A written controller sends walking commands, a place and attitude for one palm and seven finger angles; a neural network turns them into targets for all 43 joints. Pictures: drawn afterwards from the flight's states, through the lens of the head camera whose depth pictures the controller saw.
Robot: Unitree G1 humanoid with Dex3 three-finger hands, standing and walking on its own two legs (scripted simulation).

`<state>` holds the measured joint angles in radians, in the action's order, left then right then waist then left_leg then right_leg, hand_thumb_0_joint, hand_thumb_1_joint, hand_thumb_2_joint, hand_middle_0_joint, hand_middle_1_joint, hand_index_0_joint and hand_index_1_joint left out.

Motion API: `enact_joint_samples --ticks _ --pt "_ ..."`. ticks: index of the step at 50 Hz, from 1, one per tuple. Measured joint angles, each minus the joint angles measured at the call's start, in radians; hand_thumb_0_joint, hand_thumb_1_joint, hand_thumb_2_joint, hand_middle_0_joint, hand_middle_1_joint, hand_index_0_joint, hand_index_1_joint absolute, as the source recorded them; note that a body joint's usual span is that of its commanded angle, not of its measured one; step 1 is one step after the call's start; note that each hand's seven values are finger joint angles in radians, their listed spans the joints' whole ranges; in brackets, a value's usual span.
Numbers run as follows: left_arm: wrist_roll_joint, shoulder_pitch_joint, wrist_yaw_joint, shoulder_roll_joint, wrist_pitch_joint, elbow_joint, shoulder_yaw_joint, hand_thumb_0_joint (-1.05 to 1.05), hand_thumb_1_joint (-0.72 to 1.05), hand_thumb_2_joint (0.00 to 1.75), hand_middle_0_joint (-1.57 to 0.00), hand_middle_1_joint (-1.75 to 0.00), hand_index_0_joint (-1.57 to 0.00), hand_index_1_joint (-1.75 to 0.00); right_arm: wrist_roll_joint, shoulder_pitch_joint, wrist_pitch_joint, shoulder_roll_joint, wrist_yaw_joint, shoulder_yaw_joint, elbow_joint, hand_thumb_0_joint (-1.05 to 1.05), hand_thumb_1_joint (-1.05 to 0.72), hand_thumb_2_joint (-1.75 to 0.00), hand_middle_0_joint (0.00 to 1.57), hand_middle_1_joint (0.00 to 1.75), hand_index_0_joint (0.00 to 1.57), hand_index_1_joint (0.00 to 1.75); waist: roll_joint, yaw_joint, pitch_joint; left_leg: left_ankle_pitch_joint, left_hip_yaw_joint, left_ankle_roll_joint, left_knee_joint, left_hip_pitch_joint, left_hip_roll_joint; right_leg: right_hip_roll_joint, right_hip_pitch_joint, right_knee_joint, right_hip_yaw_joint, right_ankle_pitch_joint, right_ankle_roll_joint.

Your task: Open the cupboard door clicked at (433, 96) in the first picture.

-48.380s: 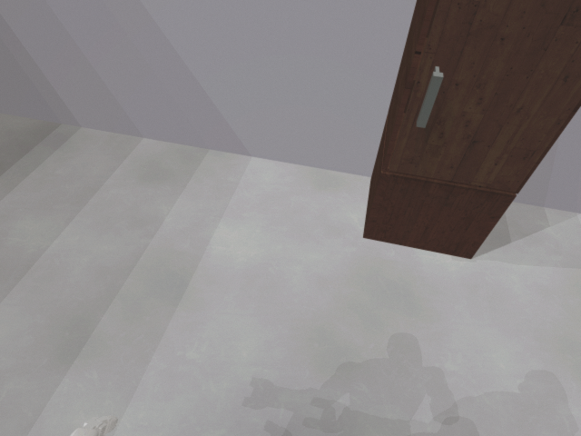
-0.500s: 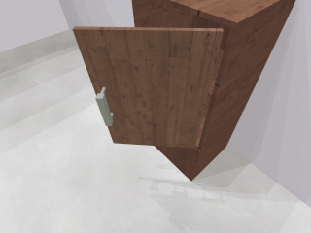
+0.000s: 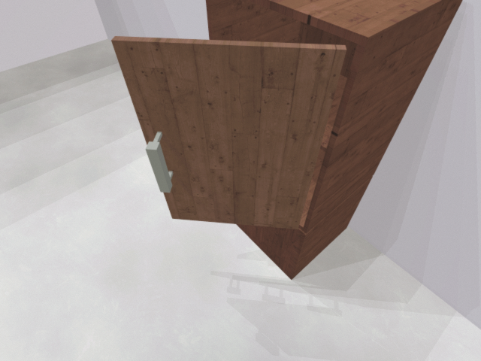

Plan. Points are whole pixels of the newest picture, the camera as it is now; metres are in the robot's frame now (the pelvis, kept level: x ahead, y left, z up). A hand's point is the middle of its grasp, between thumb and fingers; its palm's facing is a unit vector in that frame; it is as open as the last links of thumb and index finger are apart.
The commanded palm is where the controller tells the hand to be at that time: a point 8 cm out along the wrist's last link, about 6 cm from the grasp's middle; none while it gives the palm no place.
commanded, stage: look again from close up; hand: left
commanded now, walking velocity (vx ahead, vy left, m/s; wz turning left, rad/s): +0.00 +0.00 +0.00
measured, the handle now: (162, 162) +0.56 +0.23 -0.05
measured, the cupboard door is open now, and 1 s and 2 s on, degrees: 43 43 43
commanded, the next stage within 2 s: raise the hand with hooked fingers in 0.36 s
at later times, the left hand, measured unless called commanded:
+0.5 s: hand out of the picture +0.05 +0.19 -0.17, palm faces +0.09 -0.97 -0.20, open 7.4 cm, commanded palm +0.10 +0.24 -0.08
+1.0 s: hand (119, 347) +0.15 +0.22 -0.07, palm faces +0.03 -1.00 -0.01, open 9.3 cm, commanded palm +0.14 +0.27 -0.06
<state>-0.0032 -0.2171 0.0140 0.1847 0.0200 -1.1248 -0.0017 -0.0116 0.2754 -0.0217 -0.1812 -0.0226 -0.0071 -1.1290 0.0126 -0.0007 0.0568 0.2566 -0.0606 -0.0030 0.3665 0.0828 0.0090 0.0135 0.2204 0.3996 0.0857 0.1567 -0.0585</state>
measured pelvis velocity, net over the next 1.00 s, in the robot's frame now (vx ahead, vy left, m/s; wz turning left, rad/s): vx -0.03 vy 0.02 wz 0.04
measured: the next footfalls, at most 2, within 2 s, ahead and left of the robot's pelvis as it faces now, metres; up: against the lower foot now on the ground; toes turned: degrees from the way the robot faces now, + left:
none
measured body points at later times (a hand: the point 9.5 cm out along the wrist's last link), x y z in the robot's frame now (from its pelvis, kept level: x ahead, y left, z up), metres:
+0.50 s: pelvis +0.00 +0.00 +0.00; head +0.02 +0.00 +0.45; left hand +0.04 +0.24 -0.15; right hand +0.01 -0.22 -0.16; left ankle -0.04 +0.12 -0.74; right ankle +0.04 -0.08 -0.74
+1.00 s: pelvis -0.03 +0.02 -0.11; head +0.04 +0.04 +0.34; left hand +0.15 +0.27 -0.07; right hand +0.22 -0.20 -0.14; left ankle -0.04 +0.12 -0.74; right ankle +0.04 -0.08 -0.74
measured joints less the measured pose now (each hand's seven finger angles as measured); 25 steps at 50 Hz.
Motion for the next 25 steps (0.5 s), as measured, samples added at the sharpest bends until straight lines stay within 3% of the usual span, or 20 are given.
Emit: enact_joint_samples --ticks 24,25 --pt "-0.001 0.009 0.011 -0.007 0.008 0.005 0.001 0.01 0.91 0.9 -0.2 -0.3 -0.2 -0.3 0.003 -0.01 -0.004 0.013 -0.001 0.003 -0.005 0.0 -0.91 -0.9 0.2 0.3 0.2 0.29 -0.007 0.005 -0.003 0.011 0.003 0.004 0.02 0.009 0.0 -0.002 0.0 0.005 0.003 0.005 0.007" --pt "0.044 -0.039 0.009 -0.013 -0.037 0.149 0.021 0.01 0.91 0.9 -0.2 -0.3 -0.2 -0.3 0.017 0.001 -0.01 0.008 -0.005 -0.001 0.038 0.0 -0.91 -0.9 0.2 0.3 0.2 0.29 -0.004 0.005 0.002 0.021 -0.001 0.005 0.041 0.018 0.003 0.0 0.007 0.016 0.001 0.007 0.009"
